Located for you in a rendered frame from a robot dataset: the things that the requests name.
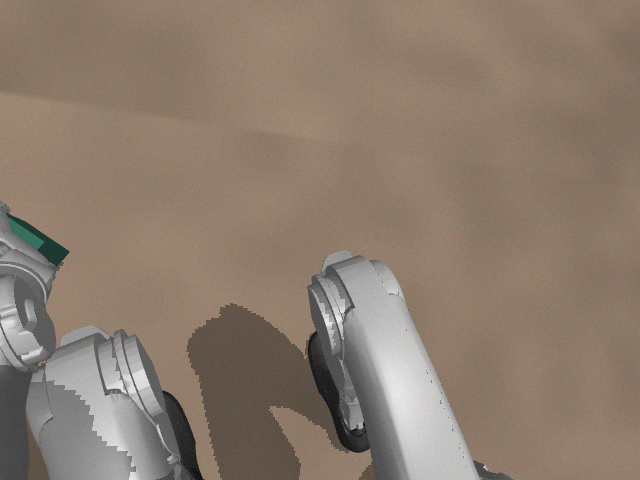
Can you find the right robot foot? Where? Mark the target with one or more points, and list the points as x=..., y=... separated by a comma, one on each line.
x=354, y=440

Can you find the left robot foot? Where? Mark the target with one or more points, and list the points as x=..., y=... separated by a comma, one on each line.
x=184, y=436

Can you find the left robot arm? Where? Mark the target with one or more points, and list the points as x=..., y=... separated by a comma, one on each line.
x=27, y=337

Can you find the right robot hand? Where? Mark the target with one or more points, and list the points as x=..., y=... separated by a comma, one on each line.
x=484, y=474

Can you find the left robot hand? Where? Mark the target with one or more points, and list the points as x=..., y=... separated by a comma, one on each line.
x=5, y=225

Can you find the small box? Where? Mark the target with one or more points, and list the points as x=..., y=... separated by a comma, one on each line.
x=54, y=252

